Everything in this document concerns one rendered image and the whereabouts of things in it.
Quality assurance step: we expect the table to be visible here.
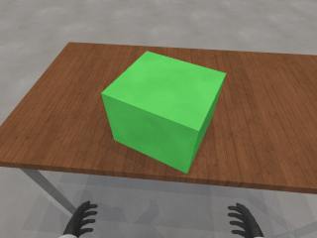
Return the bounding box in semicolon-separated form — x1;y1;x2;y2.
0;42;317;238

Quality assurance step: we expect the carton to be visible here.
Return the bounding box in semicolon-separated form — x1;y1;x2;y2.
101;51;226;174

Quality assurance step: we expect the left robot hand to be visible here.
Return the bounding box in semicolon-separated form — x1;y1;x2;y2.
62;200;98;238

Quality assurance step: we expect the right robot hand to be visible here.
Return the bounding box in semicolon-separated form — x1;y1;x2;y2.
228;202;264;238

